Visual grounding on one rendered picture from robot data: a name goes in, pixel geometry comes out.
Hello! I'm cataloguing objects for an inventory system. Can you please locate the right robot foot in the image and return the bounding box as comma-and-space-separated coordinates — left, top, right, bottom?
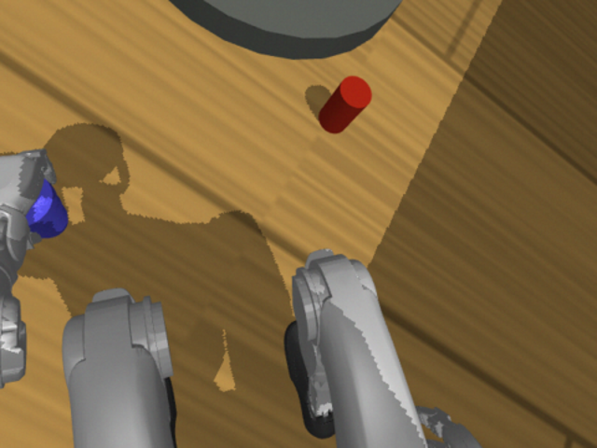
285, 320, 335, 439

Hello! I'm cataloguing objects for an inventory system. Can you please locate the left robot hand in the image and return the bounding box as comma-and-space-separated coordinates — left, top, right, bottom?
0, 148, 57, 250

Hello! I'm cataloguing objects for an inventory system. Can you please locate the right robot hand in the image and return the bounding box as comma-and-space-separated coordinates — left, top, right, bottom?
415, 406, 482, 448

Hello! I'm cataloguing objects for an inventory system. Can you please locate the left robot arm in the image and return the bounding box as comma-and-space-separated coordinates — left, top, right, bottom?
0, 205, 28, 389

